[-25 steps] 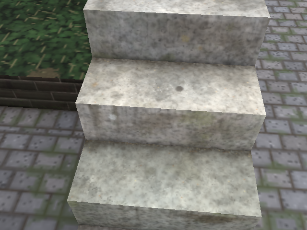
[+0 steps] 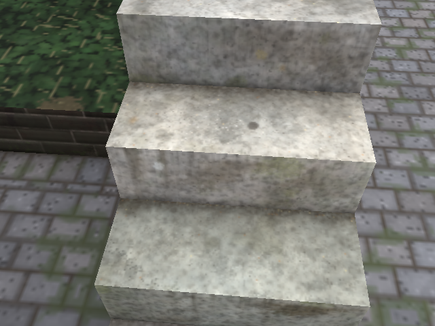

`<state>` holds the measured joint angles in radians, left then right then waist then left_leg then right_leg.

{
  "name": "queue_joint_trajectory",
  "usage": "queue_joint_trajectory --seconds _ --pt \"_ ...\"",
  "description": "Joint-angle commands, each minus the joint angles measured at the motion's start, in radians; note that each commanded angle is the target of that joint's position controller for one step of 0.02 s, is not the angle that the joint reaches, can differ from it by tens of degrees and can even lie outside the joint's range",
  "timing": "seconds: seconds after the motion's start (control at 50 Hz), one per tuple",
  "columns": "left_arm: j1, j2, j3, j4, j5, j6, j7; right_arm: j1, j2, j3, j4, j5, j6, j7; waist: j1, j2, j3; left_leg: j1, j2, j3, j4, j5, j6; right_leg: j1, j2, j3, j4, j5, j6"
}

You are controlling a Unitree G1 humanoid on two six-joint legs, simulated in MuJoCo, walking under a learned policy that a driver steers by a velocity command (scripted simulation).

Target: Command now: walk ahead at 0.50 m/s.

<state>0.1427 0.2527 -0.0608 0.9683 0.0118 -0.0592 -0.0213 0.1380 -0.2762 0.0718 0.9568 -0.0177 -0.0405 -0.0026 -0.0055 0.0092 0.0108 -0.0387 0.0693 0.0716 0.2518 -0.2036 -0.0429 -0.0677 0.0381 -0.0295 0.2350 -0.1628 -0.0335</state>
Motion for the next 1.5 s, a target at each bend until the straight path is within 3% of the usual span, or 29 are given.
queue_joint_trajectory --seconds 0.02,0.14,0.16,0.18,0.38,0.4,0.42,0.54,0.86,1.1,1.12,1.14,1.22,1.5 --pt "-0.021 0.111 0.022 -0.048 -0.001 -0.011 0.003 -0.025 -0.119 -0.024 -0.049 0.001 -0.011 -0.003 0.000 -0.004 -0.047 -0.009 0.103 -0.063 -0.018 0.225 0.033 0.026 -0.153 0.103 -0.013 0.266 0.004" --pt "-0.020 0.111 0.022 -0.047 -0.001 -0.011 0.002 -0.023 -0.119 -0.024 -0.048 0.000 -0.011 -0.003 -0.001 -0.004 -0.044 -0.009 0.103 -0.062 -0.019 0.222 0.033 0.024 -0.153 0.103 -0.014 0.264 0.004" --pt "-0.035 0.107 0.022 -0.052 0.005 -0.012 0.003 -0.031 -0.117 -0.024 -0.050 -0.005 -0.010 -0.002 -0.001 -0.005 -0.017 -0.021 0.104 -0.064 -0.005 0.238 0.037 0.011 -0.155 0.106 0.000 0.278 0.001" --pt "-0.015 0.109 0.022 -0.047 -0.001 -0.011 0.002 -0.018 -0.117 -0.023 -0.048 0.001 -0.011 -0.003 0.000 -0.004 -0.062 -0.003 0.104 -0.061 -0.015 0.223 0.034 0.027 -0.153 0.103 -0.011 0.264 0.003" --pt "-0.020 0.111 0.022 -0.047 -0.001 -0.011 0.002 -0.023 -0.119 -0.024 -0.049 0.000 -0.011 -0.003 -0.001 -0.004 -0.044 -0.008 0.104 -0.060 -0.019 0.222 0.032 0.022 -0.153 0.104 -0.014 0.264 0.004" --pt "-0.035 0.107 0.022 -0.052 0.005 -0.012 0.003 -0.031 -0.117 -0.024 -0.050 -0.005 -0.010 -0.002 -0.001 -0.005 -0.017 -0.020 0.104 -0.062 -0.005 0.237 0.037 0.009 -0.154 0.107 0.000 0.278 0.001" --pt "-0.015 0.109 0.022 -0.047 -0.002 -0.011 0.002 -0.018 -0.117 -0.024 -0.049 0.000 -0.011 -0.003 0.000 -0.004 -0.062 -0.002 0.105 -0.060 -0.015 0.222 0.034 0.025 -0.153 0.104 -0.010 0.264 0.003" --pt "-0.021 0.110 0.022 -0.048 -0.001 -0.011 0.002 -0.022 -0.119 -0.024 -0.049 0.000 -0.010 -0.003 -0.001 -0.004 -0.045 -0.007 0.104 -0.059 -0.018 0.221 0.032 0.022 -0.152 0.105 -0.013 0.264 0.004" --pt "0.046 0.115 0.040 -0.016 -0.008 0.011 -0.001 0.059 -0.129 -0.043 -0.016 0.009 0.014 -0.002 -0.004 -0.001 -0.020 -0.032 0.103 -0.052 0.055 0.232 0.032 -0.021 -0.144 0.091 0.052 0.253 0.010" --pt "0.087 0.101 0.047 -0.008 -0.004 0.022 0.001 0.126 -0.114 -0.052 0.009 0.008 0.030 -0.005 -0.010 -0.007 0.016 -0.064 0.098 -0.053 0.056 0.132 0.034 -0.065 -0.138 0.099 0.052 0.153 0.009" --pt "0.101 0.113 0.063 -0.008 0.004 0.027 -0.008 0.145 -0.142 -0.078 0.022 0.032 0.028 0.000 -0.003 -0.014 -0.043 -0.071 0.073 -0.066 0.039 0.108 0.037 -0.006 -0.113 0.102 0.066 0.177 -0.009" --pt "0.098 0.109 0.066 -0.012 0.003 0.032 -0.009 0.135 -0.141 -0.081 0.022 0.035 0.026 0.003 0.001 -0.009 -0.017 -0.093 0.071 -0.059 0.033 0.095 0.036 -0.009 -0.115 0.101 0.067 0.185 -0.014" --pt "0.118 0.086 0.076 -0.013 0.001 0.045 0.002 0.148 -0.099 -0.093 0.039 0.028 0.026 0.006 0.004 -0.007 0.024 -0.119 0.064 -0.057 0.018 0.061 0.033 -0.029 -0.114 0.106 0.060 0.165 -0.022" --pt "0.163 0.056 0.099 -0.031 -0.003 0.048 0.021 0.195 -0.072 -0.120 0.074 0.030 0.017 -0.005 0.003 -0.010 0.034 -0.135 0.064 -0.061 0.013 0.028 0.029 -0.043 -0.112 0.112 0.053 0.165 -0.028"
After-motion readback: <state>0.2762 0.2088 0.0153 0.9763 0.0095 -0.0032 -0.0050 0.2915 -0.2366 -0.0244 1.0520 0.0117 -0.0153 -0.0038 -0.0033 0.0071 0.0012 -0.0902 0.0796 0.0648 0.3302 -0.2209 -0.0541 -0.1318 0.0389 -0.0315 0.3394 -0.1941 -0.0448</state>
